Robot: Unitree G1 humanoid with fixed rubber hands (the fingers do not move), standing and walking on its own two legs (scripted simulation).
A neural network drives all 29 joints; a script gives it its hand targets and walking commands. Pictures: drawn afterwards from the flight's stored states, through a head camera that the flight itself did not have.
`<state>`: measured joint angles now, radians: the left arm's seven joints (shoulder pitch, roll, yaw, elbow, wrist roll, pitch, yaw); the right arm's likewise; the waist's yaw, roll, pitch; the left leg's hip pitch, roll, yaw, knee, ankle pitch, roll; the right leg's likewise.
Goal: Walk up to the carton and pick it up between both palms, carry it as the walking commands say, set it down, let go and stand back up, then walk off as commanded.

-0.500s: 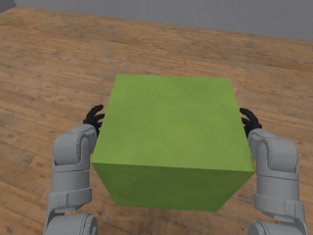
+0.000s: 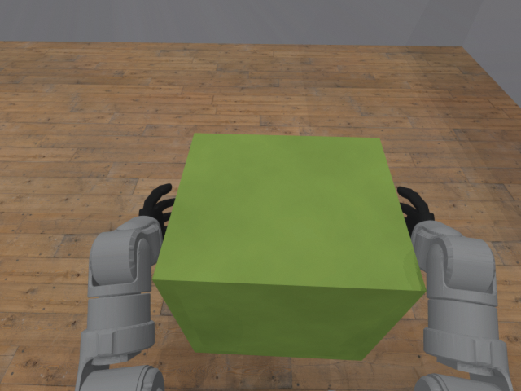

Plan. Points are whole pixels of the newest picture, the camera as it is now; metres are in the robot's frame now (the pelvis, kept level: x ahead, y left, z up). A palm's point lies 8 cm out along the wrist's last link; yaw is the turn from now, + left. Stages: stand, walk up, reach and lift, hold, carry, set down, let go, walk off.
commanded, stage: carry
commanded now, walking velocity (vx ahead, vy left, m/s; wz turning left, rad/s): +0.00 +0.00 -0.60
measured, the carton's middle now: (281, 251) +0.33 +0.02 +0.02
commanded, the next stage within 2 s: none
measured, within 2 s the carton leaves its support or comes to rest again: neither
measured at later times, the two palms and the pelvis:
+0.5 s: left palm (248, 260) +0.27 +0.07 +0.08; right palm out of the picture +0.17 -0.30 +0.09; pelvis -0.07 -0.03 +0.00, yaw -17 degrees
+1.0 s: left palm (285, 303) +0.20 +0.01 +0.11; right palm out of the picture +0.07 -0.35 +0.11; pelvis -0.14 -0.05 +0.00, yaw -20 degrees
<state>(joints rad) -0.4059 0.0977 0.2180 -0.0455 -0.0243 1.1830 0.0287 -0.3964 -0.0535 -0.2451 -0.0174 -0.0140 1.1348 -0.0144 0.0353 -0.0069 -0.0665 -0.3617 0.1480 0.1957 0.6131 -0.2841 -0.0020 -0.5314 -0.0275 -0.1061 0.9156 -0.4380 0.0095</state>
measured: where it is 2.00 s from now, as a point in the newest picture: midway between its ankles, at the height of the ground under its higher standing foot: outside the picture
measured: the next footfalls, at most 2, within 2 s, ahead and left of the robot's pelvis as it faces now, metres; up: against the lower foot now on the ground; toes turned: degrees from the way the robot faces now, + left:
right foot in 0.10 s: +0.04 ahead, -0.14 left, +0.00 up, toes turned -11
left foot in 0.36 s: -0.02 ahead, +0.06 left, +0.00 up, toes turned -12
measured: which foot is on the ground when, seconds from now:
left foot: down 0.00-0.10, up 0.12-0.34, down 0.36-1.00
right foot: up 0.00-0.08, down 0.10-0.38, up 0.40-0.58, down 0.60-1.00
